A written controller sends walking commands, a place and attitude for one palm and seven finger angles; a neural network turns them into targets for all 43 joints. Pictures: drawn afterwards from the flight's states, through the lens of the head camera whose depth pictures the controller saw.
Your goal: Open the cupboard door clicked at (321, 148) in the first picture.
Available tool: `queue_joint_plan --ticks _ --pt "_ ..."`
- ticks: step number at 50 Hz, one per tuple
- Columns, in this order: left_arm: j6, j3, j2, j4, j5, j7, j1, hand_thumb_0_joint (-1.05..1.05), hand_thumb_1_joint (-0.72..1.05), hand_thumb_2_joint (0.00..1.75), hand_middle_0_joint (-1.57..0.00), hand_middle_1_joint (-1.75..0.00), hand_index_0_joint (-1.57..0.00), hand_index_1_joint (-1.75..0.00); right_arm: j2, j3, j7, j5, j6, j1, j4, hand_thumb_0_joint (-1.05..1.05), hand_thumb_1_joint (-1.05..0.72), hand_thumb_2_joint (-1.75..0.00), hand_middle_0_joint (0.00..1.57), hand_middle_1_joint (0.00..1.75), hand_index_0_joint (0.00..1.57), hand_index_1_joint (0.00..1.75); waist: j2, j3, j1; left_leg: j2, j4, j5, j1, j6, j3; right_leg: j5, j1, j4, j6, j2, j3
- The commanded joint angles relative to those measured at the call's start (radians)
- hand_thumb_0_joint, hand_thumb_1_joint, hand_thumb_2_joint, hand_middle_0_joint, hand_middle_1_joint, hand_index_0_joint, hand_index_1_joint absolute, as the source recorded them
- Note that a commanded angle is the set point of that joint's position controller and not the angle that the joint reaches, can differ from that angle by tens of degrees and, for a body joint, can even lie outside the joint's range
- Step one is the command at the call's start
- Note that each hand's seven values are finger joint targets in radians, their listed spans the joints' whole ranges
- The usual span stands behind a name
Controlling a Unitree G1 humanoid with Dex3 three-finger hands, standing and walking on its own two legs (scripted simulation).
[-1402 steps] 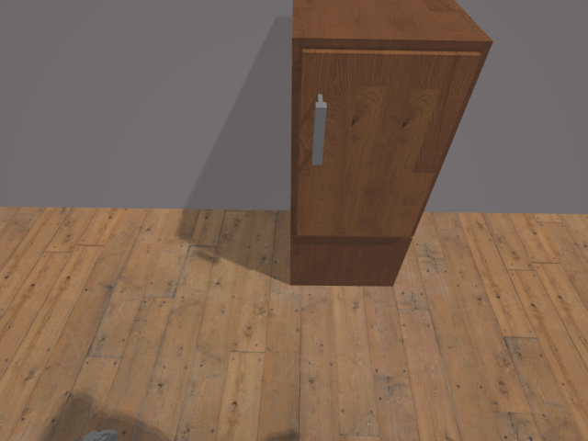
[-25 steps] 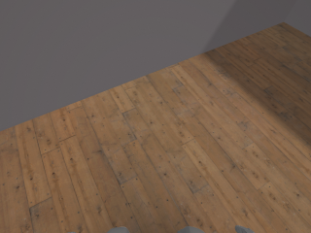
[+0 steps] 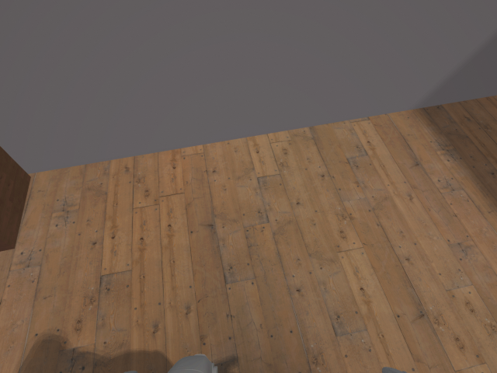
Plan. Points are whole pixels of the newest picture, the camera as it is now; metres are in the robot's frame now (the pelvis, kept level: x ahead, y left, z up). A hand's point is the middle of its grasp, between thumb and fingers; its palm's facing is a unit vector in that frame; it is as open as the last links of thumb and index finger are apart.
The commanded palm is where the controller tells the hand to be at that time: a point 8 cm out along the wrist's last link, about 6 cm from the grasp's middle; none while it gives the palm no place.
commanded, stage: turn to face it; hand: left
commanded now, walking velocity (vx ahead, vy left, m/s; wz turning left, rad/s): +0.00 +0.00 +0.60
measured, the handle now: out of the picture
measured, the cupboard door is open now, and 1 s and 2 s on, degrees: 51 51 51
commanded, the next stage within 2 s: take the last steps up to it in 1.78 s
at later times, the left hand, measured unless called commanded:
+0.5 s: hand out of the picture +0.05 +0.19 -0.15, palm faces +0.29 -0.91 -0.29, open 7.3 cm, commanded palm none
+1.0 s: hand out of the picture +0.00 +0.21 -0.16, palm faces +0.57 -0.78 -0.27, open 7.3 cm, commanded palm none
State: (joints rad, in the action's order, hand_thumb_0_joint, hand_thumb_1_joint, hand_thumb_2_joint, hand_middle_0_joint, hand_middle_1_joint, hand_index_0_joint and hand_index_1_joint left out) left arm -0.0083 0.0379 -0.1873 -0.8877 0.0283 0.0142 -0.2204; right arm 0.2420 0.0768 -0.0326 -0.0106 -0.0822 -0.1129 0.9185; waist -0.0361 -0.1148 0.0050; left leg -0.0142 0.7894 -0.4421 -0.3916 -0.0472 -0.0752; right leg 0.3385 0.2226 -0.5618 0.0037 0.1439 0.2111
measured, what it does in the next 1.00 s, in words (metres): steps on the spot, turning left: left foot, then right foot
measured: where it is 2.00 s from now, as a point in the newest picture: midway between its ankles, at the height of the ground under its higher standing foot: outside the picture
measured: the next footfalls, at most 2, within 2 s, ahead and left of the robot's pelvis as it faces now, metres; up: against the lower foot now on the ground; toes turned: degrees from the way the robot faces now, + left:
left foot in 0.06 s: +0.04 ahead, +0.13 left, +0.00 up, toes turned +7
right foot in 0.36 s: +0.08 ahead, -0.14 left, +0.00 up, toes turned +9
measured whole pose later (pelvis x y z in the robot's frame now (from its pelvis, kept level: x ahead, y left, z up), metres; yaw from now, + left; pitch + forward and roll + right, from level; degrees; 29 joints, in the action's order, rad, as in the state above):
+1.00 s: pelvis +0.04 -0.03 +0.00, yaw +35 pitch +2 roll -1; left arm -0.05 0.07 -0.25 -0.87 0.01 0.01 -0.14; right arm 0.22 0.06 -0.01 -0.03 -0.05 -0.16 0.92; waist 0.01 -0.08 0.01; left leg 0.01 0.53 -0.24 -0.33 0.00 0.08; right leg 0.43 0.41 -0.82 0.07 0.06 0.03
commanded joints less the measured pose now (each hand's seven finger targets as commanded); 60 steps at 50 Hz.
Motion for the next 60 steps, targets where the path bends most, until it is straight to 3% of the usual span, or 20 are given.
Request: queue_joint_plan --ticks 1,3,4,9,16,17,18,19,22,29,33,34,35,36,41,50,51,53,56,60 --pt "0.013 0.080 -0.236 0.045 -0.013 0.009 -0.037 0.00 0.90 0.90 -0.20 -0.30 -0.20 -0.30 0.080 0.010 0.004 -0.004 0.051 -0.033 -0.078 0.00 -0.90 -0.90 0.20 0.30 0.20 0.30 -0.086 0.198 0.013 0.016 -0.327 0.226 0.206 0.026 -0.028 -0.565 -0.074 -0.073 -0.033 0.198 -0.072" --pt "0.004 0.046 -0.130 0.112 -0.019 -0.001 0.019 0.00 0.90 0.90 -0.20 -0.30 -0.20 -0.30 0.264 0.058 0.015 -0.016 0.055 -0.169 -0.061 0.00 -0.90 -0.90 0.20 0.30 0.20 0.30 0.372 0.245 0.091 -0.398 -0.400 0.834 0.472 0.247 0.488 0.323 0.372 -0.481 0.083 -0.006 -0.047" --pt "-0.010 0.046 -0.154 0.136 -0.007 0.006 0.085 0.00 0.90 0.90 -0.20 -0.30 -0.20 -0.30 0.267 0.056 0.024 -0.015 0.050 -0.214 -0.040 0.00 -0.90 -0.90 0.20 0.30 0.20 0.30 0.243 0.241 0.110 -0.416 -0.404 0.740 0.409 0.297 0.481 0.331 0.392 -0.571 0.070 -0.015 -0.154" --pt "-0.020 0.055 -0.132 0.069 -0.011 -0.008 0.047 0.00 0.90 0.90 -0.20 -0.30 -0.20 -0.30 0.182 0.032 0.046 -0.019 0.063 -0.030 -0.084 0.00 -0.90 -0.90 0.20 0.30 0.20 0.30 0.211 0.164 0.010 -0.218 -0.429 0.517 0.210 0.200 0.295 0.110 0.304 -0.516 0.072 -0.044 -0.196" --pt "-0.003 0.056 -0.133 0.056 -0.016 -0.004 -0.057 0.00 0.90 0.90 -0.20 -0.30 -0.20 -0.30 0.187 0.044 0.036 -0.013 0.044 0.029 -0.104 0.00 -0.90 -0.90 0.20 0.30 0.20 0.30 0.164 0.160 -0.041 -0.137 -0.335 0.320 0.001 0.146 0.331 -0.053 -0.067 0.026 0.055 -0.123 -0.136" --pt "0.007 0.070 -0.190 0.054 -0.006 0.005 -0.102 0.00 0.90 0.90 -0.20 -0.30 -0.20 -0.30 0.143 0.041 0.032 -0.005 0.042 0.033 -0.117 0.00 -0.90 -0.90 0.20 0.30 0.20 0.30 0.013 0.169 -0.068 -0.052 -0.204 0.179 -0.117 0.092 0.269 -0.025 -0.185 0.195 0.030 -0.008 -0.253" --pt "0.016 0.087 -0.288 0.060 0.008 0.013 -0.113 0.00 0.90 0.90 -0.20 -0.30 -0.20 -0.30 0.077 0.030 0.024 0.000 0.043 0.030 -0.139 0.00 -0.90 -0.90 0.20 0.30 0.20 0.30 -0.276 0.162 -0.080 0.092 0.050 -0.092 -0.256 0.010 0.098 -0.057 -0.228 0.314 -0.082 0.271 -0.558" --pt "0.011 0.074 -0.295 0.071 -0.001 0.013 -0.091 0.00 0.90 0.90 -0.20 -0.30 -0.20 -0.30 0.104 0.033 0.018 -0.010 0.043 0.048 -0.146 0.00 -0.90 -0.90 0.20 0.30 0.20 0.30 -0.220 0.152 -0.078 0.056 0.279 -0.174 -0.213 0.019 0.126 -0.123 -0.100 0.314 -0.160 0.355 -0.558" --pt "0.018 0.047 -0.185 0.089 -0.008 0.020 0.025 0.00 0.90 0.90 -0.20 -0.30 -0.20 -0.30 0.089 0.033 0.011 -0.010 0.026 0.026 -0.091 0.00 -0.90 -0.90 0.20 0.30 0.20 0.30 -0.191 0.112 -0.002 -0.011 0.469 -0.014 -0.220 -0.003 0.121 -0.390 -0.065 0.219 -0.128 0.208 -0.312" --pt "0.019 0.065 -0.226 0.054 0.002 0.021 -0.066 0.00 0.90 0.90 -0.20 -0.30 -0.20 -0.30 0.029 0.001 -0.003 0.002 0.030 0.087 -0.095 0.00 -0.90 -0.90 0.20 0.30 0.20 0.30 -0.164 0.139 -0.054 0.004 0.037 -0.018 -0.082 -0.008 -0.016 -0.651 -0.185 0.129 -0.112 0.213 -0.143" --pt "0.014 0.078 -0.238 0.041 -0.005 0.011 -0.041 0.00 0.90 0.90 -0.20 -0.30 -0.20 -0.30 0.058 0.005 0.001 -0.001 0.045 0.002 -0.081 0.00 -0.90 -0.90 0.20 0.30 0.20 0.30 -0.124 0.168 -0.008 0.015 -0.248 0.148 0.126 0.016 -0.037 -0.546 -0.104 -0.002 -0.053 0.214 -0.074" --pt "0.010 0.077 -0.224 0.051 -0.015 0.006 -0.030 0.00 0.90 0.90 -0.20 -0.30 -0.20 -0.30 0.103 0.019 0.003 -0.006 0.054 -0.064 -0.067 0.00 -0.90 -0.90 0.20 0.30 0.20 0.30 -0.017 0.213 0.033 -0.024 -0.354 0.314 0.287 0.044 0.018 -0.469 0.002 -0.146 -0.006 0.189 -0.038" --pt "0.004 0.066 -0.158 0.089 -0.022 -0.002 -0.025 0.00 0.90 0.90 -0.20 -0.30 -0.20 -0.30 0.227 0.049 0.010 -0.018 0.062 -0.143 -0.060 0.00 -0.90 -0.90 0.20 0.30 0.20 0.30 0.308 0.256 0.074 -0.307 -0.383 0.669 0.460 0.182 0.407 0.080 0.289 -0.393 0.077 0.036 0.003" --pt "-0.006 0.045 -0.137 0.130 -0.012 0.002 0.053 0.00 0.90 0.90 -0.20 -0.30 -0.20 -0.30 0.281 0.060 0.021 -0.013 0.051 -0.210 -0.038 0.00 -0.90 -0.90 0.20 0.30 0.20 0.30 0.329 0.245 0.106 -0.426 -0.410 0.810 0.425 0.297 0.507 0.366 0.380 -0.533 0.076 -0.016 -0.105" --pt "-0.022 0.056 -0.132 0.069 -0.010 -0.007 0.061 0.00 0.90 0.90 -0.20 -0.30 -0.20 -0.30 0.177 0.029 0.047 -0.018 0.065 -0.046 -0.075 0.00 -0.90 -0.90 0.20 0.30 0.20 0.30 0.200 0.154 0.014 -0.222 -0.441 0.513 0.209 0.202 0.314 0.102 0.330 -0.563 0.074 -0.033 -0.205" --pt "-0.007 0.052 -0.125 0.069 -0.019 -0.003 -0.014 0.00 0.90 0.90 -0.20 -0.30 -0.20 -0.30 0.186 0.046 0.038 -0.017 0.046 -0.001 -0.089 0.00 -0.90 -0.90 0.20 0.30 0.20 0.30 0.196 0.166 -0.026 -0.149 -0.359 0.404 0.056 0.168 0.369 -0.006 -0.009 -0.034 0.060 -0.135 -0.146" --pt "0.001 0.060 -0.150 0.061 -0.016 0.002 -0.053 0.00 0.90 0.90 -0.20 -0.30 -0.20 -0.30 0.168 0.045 0.036 -0.011 0.045 0.012 -0.098 0.00 -0.90 -0.90 0.20 0.30 0.20 0.30 0.147 0.175 -0.049 -0.105 -0.303 0.335 -0.013 0.130 0.349 -0.085 -0.118 0.104 0.053 -0.109 -0.160" --pt "0.014 0.085 -0.295 0.068 0.006 0.018 -0.082 0.00 0.90 0.90 -0.20 -0.30 -0.20 -0.30 0.073 0.032 0.024 0.000 0.047 0.010 -0.132 0.00 -0.90 -0.90 0.20 0.30 0.20 0.30 -0.258 0.174 -0.075 0.103 0.123 -0.151 -0.243 0.007 0.103 -0.157 -0.219 0.311 -0.121 0.331 -0.578" --pt "0.016 0.054 -0.199 0.087 -0.009 0.023 0.034 0.00 0.90 0.90 -0.20 -0.30 -0.20 -0.30 0.102 0.037 0.016 -0.010 0.027 0.010 -0.089 0.00 -0.90 -0.90 0.20 0.30 0.20 0.30 -0.218 0.103 -0.008 -0.005 0.467 -0.047 -0.232 0.004 0.137 -0.366 -0.071 0.232 -0.151 0.239 -0.367" --pt "0.019 0.053 -0.194 0.081 -0.003 0.022 0.010 0.00 0.90 0.90 -0.20 -0.30 -0.20 -0.30 0.047 0.013 0.000 -0.003 0.025 0.038 -0.081 0.00 -0.90 -0.90 0.20 0.30 0.20 0.30 -0.157 0.125 -0.020 -0.005 0.210 -0.017 -0.135 -0.017 0.033 -0.591 -0.131 0.162 -0.107 0.183 -0.167"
